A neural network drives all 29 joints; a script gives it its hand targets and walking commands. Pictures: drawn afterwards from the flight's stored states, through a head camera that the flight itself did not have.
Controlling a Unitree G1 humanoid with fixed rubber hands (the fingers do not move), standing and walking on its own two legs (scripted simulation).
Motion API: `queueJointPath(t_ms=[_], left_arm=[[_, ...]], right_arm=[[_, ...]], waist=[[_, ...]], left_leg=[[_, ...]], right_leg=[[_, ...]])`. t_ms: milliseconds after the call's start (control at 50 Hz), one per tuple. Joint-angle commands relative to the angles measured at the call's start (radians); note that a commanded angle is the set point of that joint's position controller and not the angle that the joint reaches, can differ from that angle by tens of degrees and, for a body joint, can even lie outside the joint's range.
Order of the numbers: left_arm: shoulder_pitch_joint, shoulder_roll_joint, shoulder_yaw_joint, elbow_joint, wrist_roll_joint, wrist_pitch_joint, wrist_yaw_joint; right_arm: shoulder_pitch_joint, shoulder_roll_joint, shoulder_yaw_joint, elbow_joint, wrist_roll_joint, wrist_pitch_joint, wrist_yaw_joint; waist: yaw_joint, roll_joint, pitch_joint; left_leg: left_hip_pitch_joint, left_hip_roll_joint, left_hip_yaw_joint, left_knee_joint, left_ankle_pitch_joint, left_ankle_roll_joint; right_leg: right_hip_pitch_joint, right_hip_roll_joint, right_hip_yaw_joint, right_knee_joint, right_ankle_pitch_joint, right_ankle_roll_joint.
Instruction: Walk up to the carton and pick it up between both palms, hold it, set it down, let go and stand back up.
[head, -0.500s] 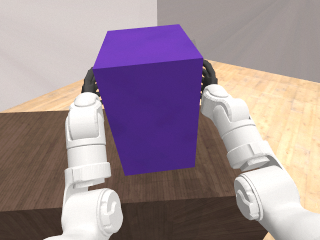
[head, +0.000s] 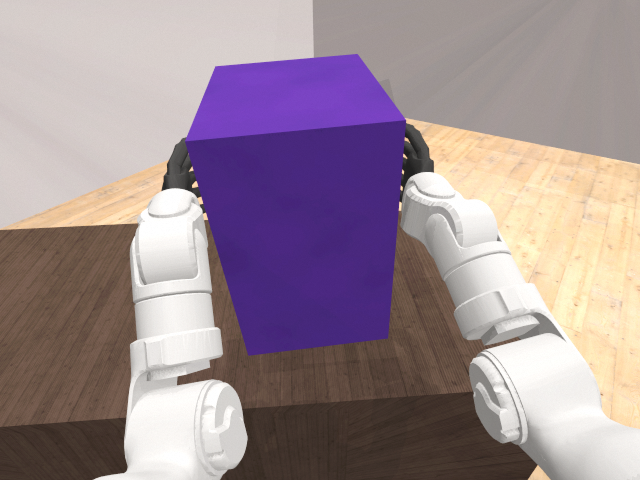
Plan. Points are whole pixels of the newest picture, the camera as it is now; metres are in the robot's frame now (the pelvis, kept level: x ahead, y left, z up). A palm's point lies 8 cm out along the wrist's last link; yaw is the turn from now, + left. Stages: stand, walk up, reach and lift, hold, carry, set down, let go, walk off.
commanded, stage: hold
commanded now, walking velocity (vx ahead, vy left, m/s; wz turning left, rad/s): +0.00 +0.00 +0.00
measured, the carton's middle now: (303, 204) +0.39 +0.01 +0.22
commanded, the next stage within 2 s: none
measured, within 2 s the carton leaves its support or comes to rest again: neither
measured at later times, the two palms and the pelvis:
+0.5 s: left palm (182, 197) +0.36 +0.14 +0.26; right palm (416, 181) +0.36 -0.13 +0.26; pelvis +0.00 +0.00 +0.00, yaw +0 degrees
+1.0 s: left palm (178, 197) +0.36 +0.15 +0.26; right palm (414, 180) +0.36 -0.13 +0.26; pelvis +0.00 +0.00 +0.00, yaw +0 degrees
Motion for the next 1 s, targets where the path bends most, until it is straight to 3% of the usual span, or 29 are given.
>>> queueJointPath(t_ms=[0,180,380,560,860,980], left_arm=[[-0.807,-0.542,-0.48,-0.068,-0.19,-0.077,-0.12],[-0.821,-0.532,-0.445,0.007,-0.181,-0.076,-0.126],[-0.801,-0.54,-0.468,-0.042,-0.194,-0.074,-0.131],[-0.81,-0.538,-0.476,-0.077,-0.194,-0.076,-0.123],[-0.792,-0.538,-0.454,-0.025,-0.175,-0.065,-0.129],[-0.818,-0.552,-0.47,-0.026,-0.188,-0.069,-0.132]], right_arm=[[-0.837,0.674,0.316,-0.336,0.124,-0.042,0.117],[-0.851,0.669,0.28,-0.27,0.099,-0.041,0.124],[-0.832,0.655,0.302,-0.315,0.138,-0.036,0.108],[-0.817,0.666,0.317,-0.321,0.138,-0.032,0.112],[-0.834,0.655,0.302,-0.298,0.129,-0.032,0.117],[-0.841,0.653,0.278,-0.289,0.116,-0.035,0.12]], waist=[[0.0,0.052,-0.351],[0.003,0.04,-0.316],[-0.019,0.072,-0.378],[-0.008,0.059,-0.353],[0.002,0.055,-0.325],[-0.015,0.073,-0.322]], left_leg=[[0.014,-0.08,0.023,-0.053,0.227,-0.031],[-0.036,-0.076,0.029,-0.082,0.136,-0.016],[0.021,-0.086,0.019,-0.041,0.26,-0.042],[0.017,-0.08,0.02,-0.049,0.257,-0.039],[-0.006,-0.078,0.024,-0.062,0.221,-0.031],[-0.018,-0.073,0.024,-0.067,0.199,-0.039]], right_leg=[[0.108,0.07,0.011,-0.012,0.195,0.075],[0.099,0.064,0.018,-0.018,0.121,0.068],[0.135,0.068,0.017,-0.004,0.252,0.077],[0.121,0.072,0.012,-0.003,0.228,0.077],[0.119,0.071,0.015,-0.012,0.183,0.069],[0.111,0.071,0.015,-0.011,0.156,0.063]])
